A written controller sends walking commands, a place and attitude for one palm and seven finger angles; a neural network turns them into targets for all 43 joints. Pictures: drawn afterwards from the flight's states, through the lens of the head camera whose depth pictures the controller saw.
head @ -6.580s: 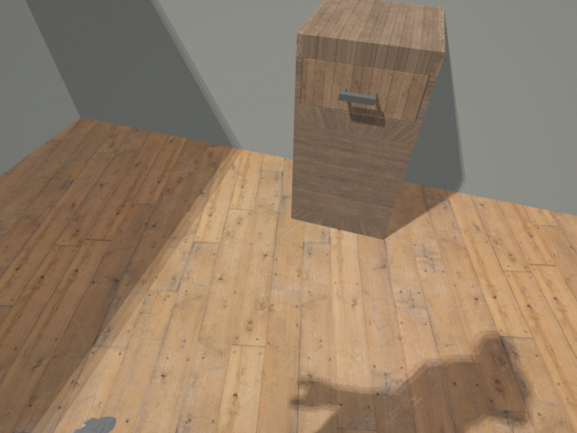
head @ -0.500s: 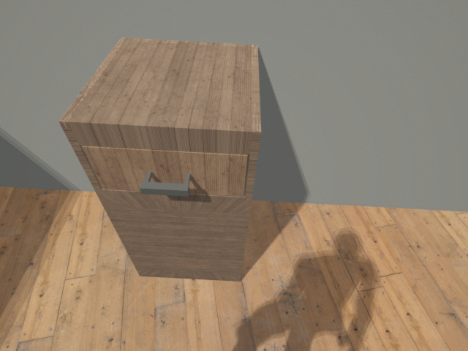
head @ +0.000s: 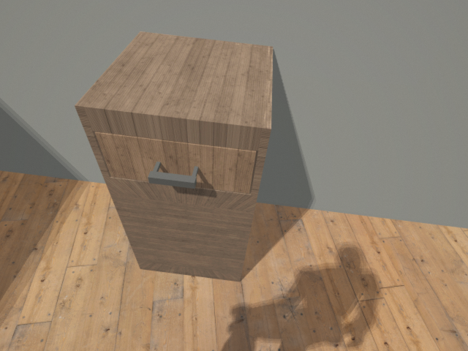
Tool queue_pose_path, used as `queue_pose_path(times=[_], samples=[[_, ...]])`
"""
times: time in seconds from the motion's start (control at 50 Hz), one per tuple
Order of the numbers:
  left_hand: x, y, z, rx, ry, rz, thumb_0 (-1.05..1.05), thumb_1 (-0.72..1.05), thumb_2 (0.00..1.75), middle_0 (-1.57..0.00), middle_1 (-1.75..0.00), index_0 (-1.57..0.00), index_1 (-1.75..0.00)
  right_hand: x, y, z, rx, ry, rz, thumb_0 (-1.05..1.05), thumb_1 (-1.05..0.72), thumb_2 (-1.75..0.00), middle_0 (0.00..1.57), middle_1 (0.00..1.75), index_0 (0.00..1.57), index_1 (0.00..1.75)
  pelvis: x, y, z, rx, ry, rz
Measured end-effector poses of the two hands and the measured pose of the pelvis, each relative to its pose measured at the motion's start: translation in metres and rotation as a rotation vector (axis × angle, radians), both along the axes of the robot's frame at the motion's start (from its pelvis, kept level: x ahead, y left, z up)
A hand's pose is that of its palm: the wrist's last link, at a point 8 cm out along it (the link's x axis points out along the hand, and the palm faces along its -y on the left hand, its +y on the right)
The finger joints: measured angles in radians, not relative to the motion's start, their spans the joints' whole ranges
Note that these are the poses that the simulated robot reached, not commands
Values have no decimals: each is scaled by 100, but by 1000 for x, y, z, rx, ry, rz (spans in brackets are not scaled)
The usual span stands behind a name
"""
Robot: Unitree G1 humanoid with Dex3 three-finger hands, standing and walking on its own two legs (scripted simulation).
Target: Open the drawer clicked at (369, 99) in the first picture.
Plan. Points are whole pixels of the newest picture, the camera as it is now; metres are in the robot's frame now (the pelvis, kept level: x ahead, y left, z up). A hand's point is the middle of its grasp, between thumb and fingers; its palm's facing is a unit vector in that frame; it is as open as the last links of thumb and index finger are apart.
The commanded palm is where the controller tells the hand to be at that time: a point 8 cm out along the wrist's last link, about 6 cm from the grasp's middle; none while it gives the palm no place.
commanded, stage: come to a stop and stand still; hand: left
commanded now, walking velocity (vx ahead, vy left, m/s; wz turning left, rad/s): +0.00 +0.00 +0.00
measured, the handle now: (174, 173) +0.53 +0.18 -0.06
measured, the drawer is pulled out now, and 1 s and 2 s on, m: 0.00 0.00 0.00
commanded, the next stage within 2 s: look again from close up in 0.56 s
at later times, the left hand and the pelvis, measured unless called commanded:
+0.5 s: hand out of the picture -0.06 +0.12 -0.16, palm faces +0.05 -0.99 -0.13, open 7.4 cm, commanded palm none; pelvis -0.03 -0.02 +0.01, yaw +0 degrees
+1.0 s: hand out of the picture +0.02 +0.19 -0.16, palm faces +0.01 -0.98 -0.22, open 7.4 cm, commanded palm none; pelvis -0.01 +0.01 +0.01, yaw -1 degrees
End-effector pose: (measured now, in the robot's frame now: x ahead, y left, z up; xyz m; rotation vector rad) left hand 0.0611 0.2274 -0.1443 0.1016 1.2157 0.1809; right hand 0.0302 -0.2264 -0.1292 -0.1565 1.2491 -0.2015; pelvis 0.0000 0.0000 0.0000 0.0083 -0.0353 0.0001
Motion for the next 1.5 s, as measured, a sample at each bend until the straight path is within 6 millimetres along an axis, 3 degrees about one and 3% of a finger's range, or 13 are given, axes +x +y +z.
queue_pose_path(times=[0.16, 0.34, 0.54, 0.66, 0.72, 0.8, 0.92, 1.04, 1.28, 1.32, 1.38, 1.44, 1.5], samples=[[-60, 0, 15, 24, 97, 23, 0, 92, 90, -20, -30, -20, -30, -12, 2, -3, 29, 33, 37, 1, -94, -90, 20, 30, 20, 30, -11, 0, 9, 14, 36, -1], [-120, -31, 16, -11, 227, 3, 0, 91, 90, -20, -30, -20, -30, -44, -6, -6, 62, 76, 5, 1, -93, -90, 20, 30, 20, 30, -25, -10, 14, 0, 5, -4], [-128, -55, 8, -71, 222, 2, 0, 90, 90, -20, -30, -20, -30, -88, -3, -4, 72, 182, -9, 0, -91, -90, 19, 30, 20, 30, -34, -18, 14, -11, 3, 3], [-124, -55, 7, -73, 219, 1, 0, 90, 90, -20, -30, -20, -30, -106, 5, -4, 85, 225, -27, 0, -91, -90, 19, 30, 20, 30, -32, -18, 14, -10, 14, 2], [-121, -50, 7, -52, 209, -22, 0, 90, 90, -20, -30, -20, -30, -104, 8, -7, 95, 219, -31, 0, -91, -90, 19, 30, 20, 30, -32, -14, 11, -32, 23, -4], [-109, -32, 5, -23, 200, -48, 0, 90, 90, -20, -30, -20, -30, -93, 15, -12, 97, 168, -42, 0, -91, -90, 19, 30, 20, 30, -27, -5, 6, -41, 24, -2], [-71, -2, 8, 26, 128, -56, 0, 90, 90, -20, -30, -20, -30, -71, 30, -14, 102, 112, -28, 0, -91, -90, 19, 30, 20, 30, -14, 7, 5, -24, 26, -13], [-45, 12, 13, 42, 83, -60, 0, 90, 90, -20, -30, -20, -30, -55, 32, -11, 83, 115, -8, 2, -93, -90, 20, 30, 20, 30, -4, 15, 8, -12, 30, -21], [-48, 9, 7, 7, 149, -67, 0, 91, 90, -20, -30, -20, -30, -26, 23, -1, 32, 89, 0, 1, -91, -90, 19, 30, 20, 30, 7, 20, 10, -14, 29, -28], [-26, 17, 23, 88, 48, -166, 1, 92, 89, -20, -30, -20, -31, -15, 17, 5, 5, 2, 8, 1, -92, -90, 20, 30, 20, 30, 6, 20, 9, -9, 40, -34], [32, 31, 75, 280, -274, -241, 3, 91, 89, -21, -32, -20, -32, 16, 7, 15, -38, -206, 19, 1, -92, -90, 20, 30, 20, 30, 1, 18, 6, 15, 56, -29], [89, 28, 132, 512, -539, -386, 2, 87, 87, -21, -34, -20, -34, 55, -3, 20, -52, -385, 63, 1, -91, -90, 20, 30, 20, 30, -5, 17, 0, 15, 78, -7], [129, 21, 174, 797, -716, -564, 2, 81, 85, -21, -37, -20, -37, 93, -12, 27, -55, -506, 102, 1, -91, -90, 20, 30, 20, 30, -12, 15, -7, 7, 118, -16]])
